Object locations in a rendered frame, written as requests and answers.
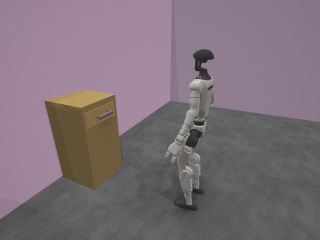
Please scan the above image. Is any left robot hand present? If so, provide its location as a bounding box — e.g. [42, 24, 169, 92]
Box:
[165, 142, 181, 165]

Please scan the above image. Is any handle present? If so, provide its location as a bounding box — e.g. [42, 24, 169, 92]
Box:
[95, 110, 114, 120]

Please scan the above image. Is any right robot thigh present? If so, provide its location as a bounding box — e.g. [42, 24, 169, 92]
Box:
[189, 126, 207, 165]

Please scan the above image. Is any left robot upper arm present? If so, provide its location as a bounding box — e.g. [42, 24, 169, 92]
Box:
[186, 80, 203, 119]

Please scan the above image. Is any left robot forearm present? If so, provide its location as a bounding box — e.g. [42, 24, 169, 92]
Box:
[175, 110, 195, 145]

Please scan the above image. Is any drawer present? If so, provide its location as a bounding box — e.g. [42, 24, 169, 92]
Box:
[84, 101, 116, 129]

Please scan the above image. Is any right robot upper arm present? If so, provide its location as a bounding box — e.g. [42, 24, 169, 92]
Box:
[210, 76, 215, 104]

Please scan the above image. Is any cabinet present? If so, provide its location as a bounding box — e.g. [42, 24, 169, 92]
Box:
[44, 89, 122, 190]

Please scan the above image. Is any right robot shin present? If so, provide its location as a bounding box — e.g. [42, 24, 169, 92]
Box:
[188, 156, 201, 189]

